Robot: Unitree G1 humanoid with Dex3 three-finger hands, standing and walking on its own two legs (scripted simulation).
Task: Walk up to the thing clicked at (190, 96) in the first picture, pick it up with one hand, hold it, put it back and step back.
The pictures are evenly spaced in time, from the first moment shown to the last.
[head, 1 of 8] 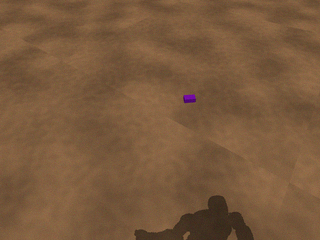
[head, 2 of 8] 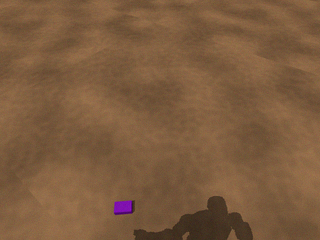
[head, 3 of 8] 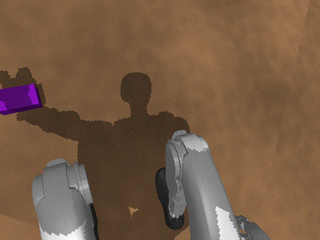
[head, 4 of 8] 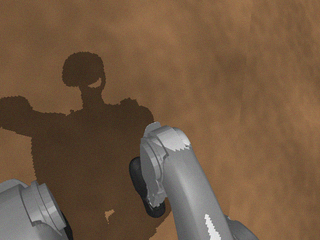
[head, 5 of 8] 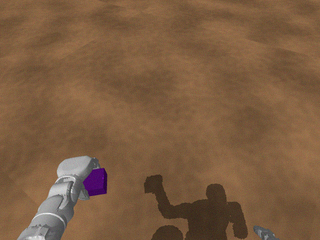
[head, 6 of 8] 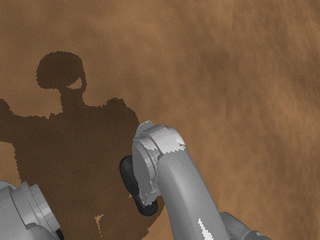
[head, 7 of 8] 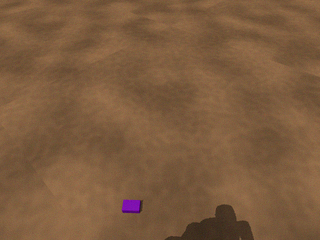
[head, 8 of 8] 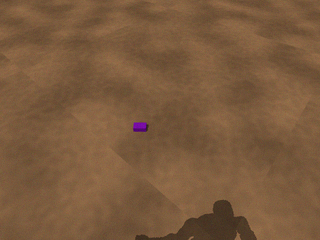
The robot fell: no
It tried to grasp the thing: yes
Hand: left
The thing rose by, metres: 0.68
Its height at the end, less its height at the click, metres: +0.00
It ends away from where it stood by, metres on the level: 0.02
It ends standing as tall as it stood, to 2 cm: yes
